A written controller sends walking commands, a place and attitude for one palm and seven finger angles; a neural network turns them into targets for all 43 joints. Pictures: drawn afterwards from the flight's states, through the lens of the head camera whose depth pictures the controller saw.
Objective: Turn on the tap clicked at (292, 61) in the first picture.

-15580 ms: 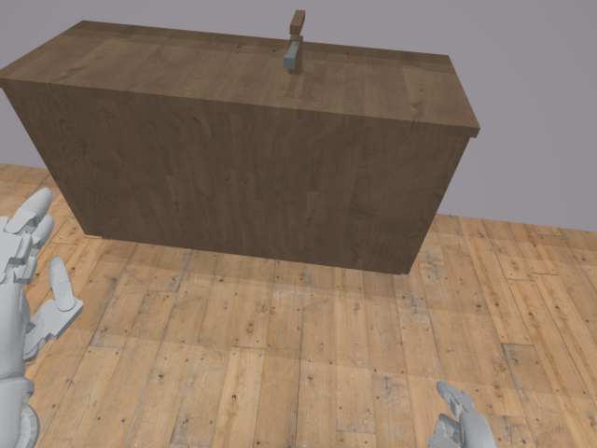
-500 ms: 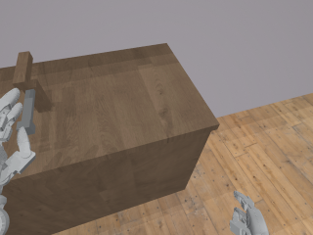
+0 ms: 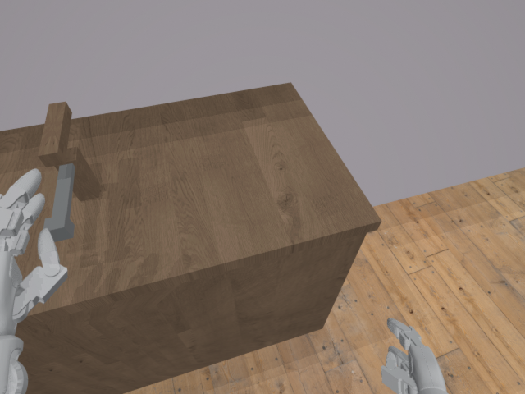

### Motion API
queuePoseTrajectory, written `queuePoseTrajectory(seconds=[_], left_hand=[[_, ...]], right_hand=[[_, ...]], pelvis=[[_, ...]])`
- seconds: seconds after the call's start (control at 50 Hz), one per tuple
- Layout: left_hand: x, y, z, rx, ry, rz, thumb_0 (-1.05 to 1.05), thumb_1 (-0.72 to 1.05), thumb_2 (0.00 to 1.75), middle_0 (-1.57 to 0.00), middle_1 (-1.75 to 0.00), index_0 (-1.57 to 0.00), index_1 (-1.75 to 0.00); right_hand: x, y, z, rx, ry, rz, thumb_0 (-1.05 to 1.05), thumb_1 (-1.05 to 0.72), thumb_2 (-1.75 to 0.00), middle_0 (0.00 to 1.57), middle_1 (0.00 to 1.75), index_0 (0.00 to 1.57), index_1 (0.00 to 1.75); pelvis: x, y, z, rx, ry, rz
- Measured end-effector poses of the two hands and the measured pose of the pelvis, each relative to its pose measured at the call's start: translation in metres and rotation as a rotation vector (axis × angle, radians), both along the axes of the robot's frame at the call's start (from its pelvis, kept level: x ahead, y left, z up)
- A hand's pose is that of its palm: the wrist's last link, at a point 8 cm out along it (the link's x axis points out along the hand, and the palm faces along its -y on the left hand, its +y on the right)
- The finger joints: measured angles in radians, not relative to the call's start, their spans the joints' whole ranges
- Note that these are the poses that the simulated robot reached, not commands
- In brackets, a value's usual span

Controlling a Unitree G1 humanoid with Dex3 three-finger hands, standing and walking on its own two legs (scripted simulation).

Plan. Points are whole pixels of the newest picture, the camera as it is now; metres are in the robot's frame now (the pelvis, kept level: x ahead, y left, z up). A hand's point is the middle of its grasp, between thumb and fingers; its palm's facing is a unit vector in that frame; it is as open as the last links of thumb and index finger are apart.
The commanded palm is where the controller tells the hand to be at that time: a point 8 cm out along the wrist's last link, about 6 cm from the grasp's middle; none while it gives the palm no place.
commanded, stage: come to a stop and stand still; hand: left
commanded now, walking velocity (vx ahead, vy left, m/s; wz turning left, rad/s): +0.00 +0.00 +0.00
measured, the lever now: (59, 228) +0.31 +0.33 +0.08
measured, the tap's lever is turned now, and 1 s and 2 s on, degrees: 0 0 0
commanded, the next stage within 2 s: look again from close up in 0.70 s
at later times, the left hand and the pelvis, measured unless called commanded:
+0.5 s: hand (4, 260) +0.22 +0.31 +0.16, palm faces +0.36 -0.86 -0.36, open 7.4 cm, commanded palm +0.16 +0.35 +0.17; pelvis +0.00 +0.07 +0.00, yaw +0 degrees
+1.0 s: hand out of the picture +0.22 +0.31 +0.20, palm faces +0.44 -0.81 -0.39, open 7.4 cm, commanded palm +0.14 +0.33 +0.17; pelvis -0.03 +0.05 -0.01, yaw -2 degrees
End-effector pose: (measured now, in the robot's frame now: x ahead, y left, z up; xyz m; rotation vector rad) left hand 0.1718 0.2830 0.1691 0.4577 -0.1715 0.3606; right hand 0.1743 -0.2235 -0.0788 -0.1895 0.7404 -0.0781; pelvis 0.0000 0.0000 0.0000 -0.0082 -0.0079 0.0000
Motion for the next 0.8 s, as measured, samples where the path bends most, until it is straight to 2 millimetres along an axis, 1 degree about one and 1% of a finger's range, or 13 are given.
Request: queuePoseTrajectory(seconds=[0.06,0.12,0.26,0.44,0.5,0.56,0.66,0.72,0.8], left_hand=[[-0.002,0.007,-0.001,-0.022,-0.019,-0.002,0.01,0.89,0.90,-0.21,-0.30,-0.22,-0.30],[-0.003,0.016,0.003,-0.030,-0.055,-0.007,0.01,0.89,0.90,-0.21,-0.30,-0.22,-0.30],[0.002,0.042,0.010,-0.024,-0.104,-0.019,0.01,0.89,0.90,-0.21,-0.30,-0.21,-0.30],[0.007,0.065,-0.001,-0.035,-0.058,-0.039,0.01,0.89,0.90,-0.21,-0.30,-0.21,-0.30],[0.006,0.069,0.001,-0.025,-0.063,-0.051,0.01,0.89,0.90,-0.21,-0.30,-0.21,-0.30],[0.005,0.071,0.007,0.002,-0.078,-0.066,0.01,0.89,0.90,-0.21,-0.30,-0.21,-0.30],[0.001,0.073,0.014,0.039,-0.083,-0.068,0.01,0.89,0.90,-0.21,-0.30,-0.21,-0.30],[-0.001,0.074,0.013,0.037,-0.069,-0.053,0.01,0.89,0.90,-0.21,-0.30,-0.21,-0.30],[-0.005,0.073,0.006,0.012,-0.046,-0.026,0.01,0.89,0.90,-0.21,-0.30,-0.21,-0.30]], right_hand=[[0.004,0.012,0.005,-0.008,-0.012,0.018,0.01,-0.91,-0.90,0.20,0.30,0.20,0.30],[0.007,0.023,0.010,-0.018,-0.023,0.028,0.01,-0.91,-0.90,0.20,0.30,0.20,0.30],[0.006,0.046,0.019,-0.031,-0.043,0.029,0.01,-0.90,-0.90,0.20,0.30,0.20,0.30],[-0.007,0.067,0.016,-0.039,-0.006,0.016,0.01,-0.90,-0.90,0.20,0.30,0.20,0.30],[-0.011,0.072,0.014,-0.044,0.011,0.015,0.01,-0.90,-0.90,0.20,0.30,0.20,0.30],[-0.014,0.076,0.011,-0.040,0.019,0.014,0.01,-0.90,-0.90,0.20,0.30,0.20,0.30],[-0.018,0.081,0.006,-0.018,0.023,0.012,0.01,-0.90,-0.90,0.20,0.30,0.20,0.30],[-0.019,0.082,0.004,-0.004,0.025,0.010,0.01,-0.90,-0.90,0.20,0.30,0.20,0.30],[-0.020,0.078,0.003,0.001,0.026,0.010,0.01,-0.90,-0.90,0.20,0.30,0.20,0.30]], pelvis=[[0.000,0.008,0.000,-0.002,-0.005,0.002],[0.001,0.016,0.001,-0.005,-0.010,0.004],[0.003,0.038,0.003,-0.009,-0.014,0.003],[0.002,0.061,0.003,-0.016,-0.006,0.004],[0.001,0.066,0.002,-0.016,-0.006,0.006],[0.000,0.070,0.002,-0.012,-0.008,0.005],[-0.001,0.073,0.001,-0.008,-0.009,0.005],[-0.002,0.072,0.001,-0.012,-0.010,0.009],[-0.003,0.068,0.001,-0.016,-0.010,0.012]])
